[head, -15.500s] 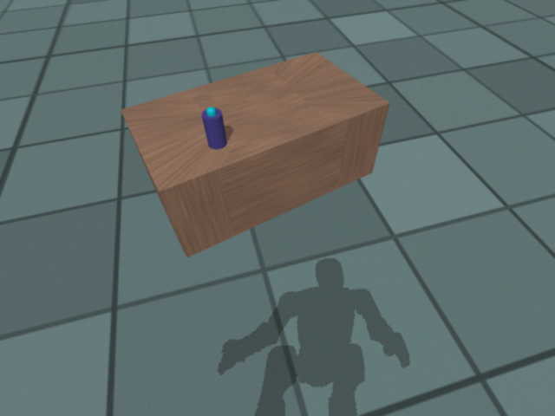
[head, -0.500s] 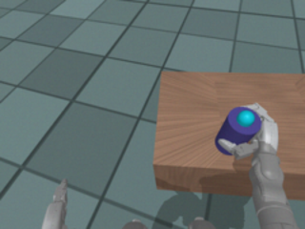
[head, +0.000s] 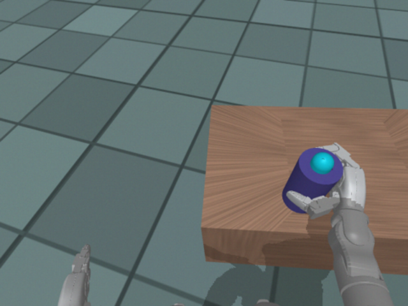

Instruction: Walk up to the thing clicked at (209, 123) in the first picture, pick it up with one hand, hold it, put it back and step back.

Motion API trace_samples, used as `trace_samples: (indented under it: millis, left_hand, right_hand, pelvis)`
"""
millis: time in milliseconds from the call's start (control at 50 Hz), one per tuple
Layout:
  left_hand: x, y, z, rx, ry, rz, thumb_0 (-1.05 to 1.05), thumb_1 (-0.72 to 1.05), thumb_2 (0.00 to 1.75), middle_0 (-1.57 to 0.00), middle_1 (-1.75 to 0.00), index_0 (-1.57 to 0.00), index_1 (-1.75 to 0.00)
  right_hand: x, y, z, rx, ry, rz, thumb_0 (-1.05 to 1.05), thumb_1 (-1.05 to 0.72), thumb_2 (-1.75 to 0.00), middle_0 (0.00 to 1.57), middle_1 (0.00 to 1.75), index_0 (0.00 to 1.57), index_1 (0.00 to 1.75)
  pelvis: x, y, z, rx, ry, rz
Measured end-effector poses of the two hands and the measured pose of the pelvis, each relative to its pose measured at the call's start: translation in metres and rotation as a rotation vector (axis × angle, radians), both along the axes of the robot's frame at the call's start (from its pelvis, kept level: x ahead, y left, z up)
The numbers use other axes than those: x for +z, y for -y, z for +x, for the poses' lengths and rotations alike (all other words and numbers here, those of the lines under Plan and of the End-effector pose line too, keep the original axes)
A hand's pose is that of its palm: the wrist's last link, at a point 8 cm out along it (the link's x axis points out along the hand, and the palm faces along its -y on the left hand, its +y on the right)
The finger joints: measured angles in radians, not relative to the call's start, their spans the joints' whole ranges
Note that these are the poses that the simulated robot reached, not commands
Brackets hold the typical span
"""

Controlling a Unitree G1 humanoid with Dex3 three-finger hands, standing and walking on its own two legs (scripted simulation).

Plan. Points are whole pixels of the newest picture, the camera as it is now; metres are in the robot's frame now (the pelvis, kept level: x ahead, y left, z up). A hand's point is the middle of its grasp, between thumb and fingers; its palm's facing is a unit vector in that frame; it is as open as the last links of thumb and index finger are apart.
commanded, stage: hold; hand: right
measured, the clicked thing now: (310, 179) +0.34 -0.17 +0.06
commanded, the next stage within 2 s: none
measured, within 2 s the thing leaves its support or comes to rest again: neither
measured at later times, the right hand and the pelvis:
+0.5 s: hand (312, 185) +0.33 -0.17 +0.05, palm faces +0.21 +0.98 -0.01, open 10.5 cm; pelvis -0.01 +0.00 +0.00, yaw +0 degrees
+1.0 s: hand (310, 187) +0.33 -0.17 +0.05, palm faces +0.20 +0.98 +0.00, open 10.5 cm; pelvis -0.01 +0.00 +0.00, yaw +0 degrees
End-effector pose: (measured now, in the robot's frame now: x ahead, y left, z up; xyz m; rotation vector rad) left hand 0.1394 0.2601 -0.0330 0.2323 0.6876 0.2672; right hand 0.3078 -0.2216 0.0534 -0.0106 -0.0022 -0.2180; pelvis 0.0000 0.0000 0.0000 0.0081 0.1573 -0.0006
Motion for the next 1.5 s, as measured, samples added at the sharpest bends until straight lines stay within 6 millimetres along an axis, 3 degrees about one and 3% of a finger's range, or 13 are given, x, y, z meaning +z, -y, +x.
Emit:
trace_samples:
  millis: [140,380,580,680,820,1020,1220,1500]
  left_hand:
    - [-0.004,-0.007,-0.008,0.021,-0.024,0.011,-0.01,-0.53,0.06,-0.05,-0.05,-0.05,-0.06]
    - [0.0,-0.002,-0.007,0.006,0.017,-0.008,-0.01,-0.52,0.06,-0.05,-0.06,-0.05,-0.06]
    - [-0.003,-0.007,-0.018,0.012,-0.014,0.008,-0.01,-0.52,0.05,-0.05,-0.06,-0.05,-0.06]
    - [-0.002,-0.004,-0.015,0.003,-0.007,0.006,-0.01,-0.52,0.05,-0.05,-0.06,-0.05,-0.06]
    - [-0.004,-0.001,-0.009,0.006,0.005,-0.013,-0.01,-0.52,0.06,-0.05,-0.06,-0.05,-0.06]
    - [0.001,-0.003,-0.011,0.002,0.002,0.002,-0.01,-0.52,0.05,-0.06,-0.06,-0.05,-0.06]
    - [-0.006,0.0,-0.01,0.011,-0.02,-0.012,-0.01,-0.53,0.06,-0.06,-0.06,-0.05,-0.06]
    - [0.0,-0.003,-0.006,0.003,-0.012,0.006,-0.01,-0.52,0.05,-0.06,-0.06,-0.05,-0.06]
  right_hand:
    - [-0.005,0.0,-0.003,-0.003,-0.013,0.003,-0.02,0.55,-1.05,0.73,1.11,0.77,1.14]
    - [0.007,-0.001,-0.009,-0.01,0.01,-0.007,-0.02,0.55,-1.05,0.73,1.12,0.76,1.15]
    - [-0.008,-0.007,-0.011,0.011,-0.023,0.016,-0.02,0.55,-1.05,0.73,1.11,0.77,1.14]
    - [0.0,-0.01,-0.013,0.01,0.011,0.007,-0.02,0.55,-1.05,0.73,1.11,0.77,1.14]
    - [0.007,0.002,-0.013,-0.02,0.017,-0.012,-0.02,0.55,-1.05,0.73,1.12,0.76,1.15]
    - [-0.007,-0.007,-0.012,0.013,-0.025,0.021,-0.02,0.55,-1.05,0.73,1.12,0.76,1.15]
    - [0.009,-0.003,-0.007,-0.002,0.028,-0.013,-0.02,0.55,-1.05,0.73,1.12,0.76,1.15]
    - [-0.007,-0.007,-0.011,0.001,-0.015,0.01,-0.02,0.55,-1.05,0.73,1.12,0.76,1.15]
  pelvis:
    - [0.0,-0.001,-0.004,0.003,0.001,-0.001]
    - [0.003,-0.002,-0.009,0.0,0.025,-0.001]
    - [0.002,-0.003,-0.013,0.005,0.014,-0.004]
    - [0.003,-0.003,-0.011,0.004,0.022,-0.003]
    - [0.004,-0.003,-0.011,0.0,0.029,-0.001]
    - [0.004,-0.003,-0.01,0.003,0.02,-0.004]
    - [0.004,-0.002,-0.008,0.002,0.021,-0.002]
    - [0.004,-0.002,-0.005,0.003,0.017,-0.003]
